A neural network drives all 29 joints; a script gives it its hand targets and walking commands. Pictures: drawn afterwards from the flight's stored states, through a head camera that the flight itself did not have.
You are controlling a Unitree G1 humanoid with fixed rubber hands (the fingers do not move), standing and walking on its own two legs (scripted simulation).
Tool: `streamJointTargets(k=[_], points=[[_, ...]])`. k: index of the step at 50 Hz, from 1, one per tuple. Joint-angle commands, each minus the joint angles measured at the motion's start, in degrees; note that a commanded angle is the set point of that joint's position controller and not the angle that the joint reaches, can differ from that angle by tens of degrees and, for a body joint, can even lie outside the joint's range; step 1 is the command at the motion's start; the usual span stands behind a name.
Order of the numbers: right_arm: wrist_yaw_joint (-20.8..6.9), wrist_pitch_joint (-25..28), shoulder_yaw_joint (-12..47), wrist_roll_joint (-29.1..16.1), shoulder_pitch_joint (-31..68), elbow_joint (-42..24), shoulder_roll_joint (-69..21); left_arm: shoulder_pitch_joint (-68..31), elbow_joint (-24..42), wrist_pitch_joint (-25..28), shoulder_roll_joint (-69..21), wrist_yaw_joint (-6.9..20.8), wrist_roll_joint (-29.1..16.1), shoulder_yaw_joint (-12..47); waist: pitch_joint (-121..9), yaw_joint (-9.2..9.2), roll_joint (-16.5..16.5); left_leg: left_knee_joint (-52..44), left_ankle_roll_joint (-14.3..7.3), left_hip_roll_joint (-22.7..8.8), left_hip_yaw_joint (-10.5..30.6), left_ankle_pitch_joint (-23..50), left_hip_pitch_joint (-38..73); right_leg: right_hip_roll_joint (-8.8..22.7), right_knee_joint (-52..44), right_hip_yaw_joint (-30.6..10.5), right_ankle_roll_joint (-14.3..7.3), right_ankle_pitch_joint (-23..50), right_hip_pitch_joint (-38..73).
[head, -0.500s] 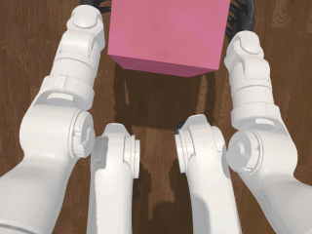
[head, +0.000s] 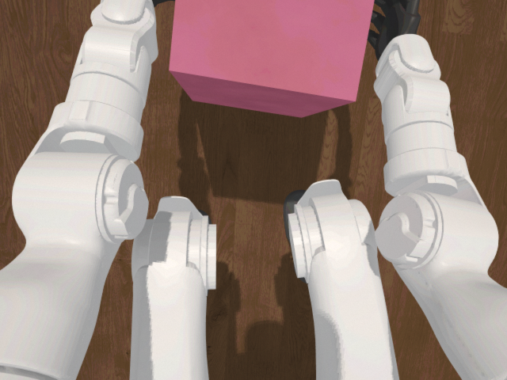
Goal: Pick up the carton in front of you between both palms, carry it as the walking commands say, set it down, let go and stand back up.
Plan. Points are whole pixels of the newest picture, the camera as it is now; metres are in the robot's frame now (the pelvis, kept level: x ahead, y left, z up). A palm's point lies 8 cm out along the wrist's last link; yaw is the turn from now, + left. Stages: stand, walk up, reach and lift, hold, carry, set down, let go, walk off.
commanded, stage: set down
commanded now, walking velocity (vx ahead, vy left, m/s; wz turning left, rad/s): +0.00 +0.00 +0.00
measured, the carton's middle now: (264, 30) +0.53 -0.05 -0.25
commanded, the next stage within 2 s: let go in 1.50 s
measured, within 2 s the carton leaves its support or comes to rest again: rests again in 0.20 s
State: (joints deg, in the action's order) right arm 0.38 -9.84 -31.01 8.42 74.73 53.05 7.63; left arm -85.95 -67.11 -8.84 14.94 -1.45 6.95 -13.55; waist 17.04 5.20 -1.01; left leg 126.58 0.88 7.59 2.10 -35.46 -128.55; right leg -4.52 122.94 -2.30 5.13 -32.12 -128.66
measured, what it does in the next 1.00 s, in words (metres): rises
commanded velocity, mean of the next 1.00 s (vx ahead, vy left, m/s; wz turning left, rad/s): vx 0.00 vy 0.00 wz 0.00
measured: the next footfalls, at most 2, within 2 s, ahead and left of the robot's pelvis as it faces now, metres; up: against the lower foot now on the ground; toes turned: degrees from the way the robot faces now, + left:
none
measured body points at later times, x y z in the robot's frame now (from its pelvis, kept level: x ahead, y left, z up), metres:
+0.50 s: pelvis +0.00 +0.00 -0.01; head +0.37 +0.00 +0.24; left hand +0.58 +0.14 -0.19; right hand +0.51 -0.25 -0.19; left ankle +0.10 +0.11 -0.34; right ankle +0.12 -0.13 -0.34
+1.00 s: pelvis +0.01 -0.01 +0.09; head +0.34 -0.01 +0.40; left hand +0.59 +0.14 -0.02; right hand +0.52 -0.24 -0.02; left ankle +0.10 +0.11 -0.34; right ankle +0.12 -0.13 -0.34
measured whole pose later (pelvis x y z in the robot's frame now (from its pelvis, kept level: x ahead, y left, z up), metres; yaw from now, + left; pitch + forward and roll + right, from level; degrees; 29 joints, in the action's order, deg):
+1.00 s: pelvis +0.01 -0.01 +0.09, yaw +0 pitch +46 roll -1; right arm 7.3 -8.1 -17.8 -6.2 65.6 47.3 11.6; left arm -76.3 -59.4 -8.9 22.4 -2.0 -3.2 -7.9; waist 0.8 6.1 -1.0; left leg 106.3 0.5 3.3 1.6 -32.1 -120.3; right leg -2.1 103.4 -0.7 1.4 -27.7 -121.8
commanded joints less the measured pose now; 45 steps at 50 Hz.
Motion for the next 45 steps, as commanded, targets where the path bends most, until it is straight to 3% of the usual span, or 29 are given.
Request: streamJointTargets(k=[1, 6, 8, 12, 13, 19, 25, 32, 38, 45], points=[[-9.5, 0.3, 13.4, -1.3, 26.0, 0.6, -31.2, -16.9, -0.2, -0.2, -35.6, 9.4, -0.9, 7.9, -41.3, 0.42, -3.7, -12.9, -2.1, 0.8, -1.0, 10.6, 16.6, -1.8, -6.9, 5.6, -3.5, 10.6, 17.5], [-8.5, 1.2, 10.6, -0.5, 23.5, 2.0, -27.1, -16.9, 0.4, 0.5, -30.1, 8.3, -0.3, 7.4, -42.1, 0.42, -3.4, -12.8, -1.3, -0.1, -0.7, 11.4, 18.9, -1.1, -6.4, 6.0, -2.6, 11.3, 19.2], [-6.6, 2.3, 7.7, 0.1, 20.0, 3.1, -19.5, -15.4, 0.8, 1.3, -21.8, 6.6, -0.4, 6.1, -42.9, 0.84, -3.4, -12.6, -0.5, -0.7, -0.9, 11.8, 20.4, -0.5, -6.2, 6.5, -2.1, 12.2, 20.9], [2.2, 6.7, 2.0, -2.6, 10.3, 4.9, 11.9, -11.0, 2.6, 4.0, 10.6, -1.4, -3.6, 4.6, -48.2, 2.40, -3.1, -12.0, 0.8, -3.1, -0.2, 13.9, 24.4, 1.5, -5.9, 7.1, -1.2, 15.3, 24.2], [3.6, 7.9, 3.5, -4.6, 11.4, 4.9, 13.5, -12.9, 3.2, 4.7, 11.9, -2.4, -5.5, 6.0, -50.0, 2.68, -3.4, -11.5, 1.1, -3.4, 0.2, 15.3, 25.0, 1.7, -5.6, 6.7, -1.2, 17.0, 24.9], [4.9, 11.0, 13.0, -16.6, 14.4, 4.5, 15.8, -17.0, 7.8, 6.9, 12.3, -2.5, -16.8, 15.1, -60.9, 4.09, -5.9, -8.3, 1.0, -5.1, 0.5, 23.1, 29.0, 3.4, -3.9, 5.7, -2.1, 25.7, 28.5], [6.3, 9.7, 17.6, -22.6, 12.4, -0.4, 17.5, -14.9, 11.2, 5.8, 16.0, -2.9, -20.0, 16.4, -73.6, 3.64, -5.6, -8.4, 0.4, -5.4, -1.8, 21.8, 35.2, 3.5, -5.2, 5.7, -2.5, 27.2, 37.7], [8.7, 5.0, 17.3, -21.5, 8.8, -11.6, 16.5, -12.8, 18.1, 1.6, 16.7, -3.8, -16.4, 11.8, -84.7, 2.71, -5.4, -14.3, -0.8, -3.7, -4.6, 16.6, 40.4, 1.6, -12.3, 6.9, -3.0, 23.6, 45.4], [8.3, 3.2, 15.2, -17.5, 5.5, -8.6, 11.4, -7.3, 10.6, 0.7, 14.3, -2.3, -12.6, 6.8, -68.8, 1.63, -2.2, -21.3, -1.5, -3.5, -4.0, 10.9, 29.5, 1.4, -18.4, 6.6, -2.2, 17.8, 38.7], [7.2, 3.5, 12.9, -14.5, 3.3, -9.3, 10.4, -5.7, 10.5, 1.6, 13.4, -0.7, -10.0, 4.7, -71.9, 2.22, -3.1, -28.0, -1.0, -3.2, -3.9, 13.2, 32.2, 1.2, -24.6, 6.7, -1.8, 19.5, 40.2]])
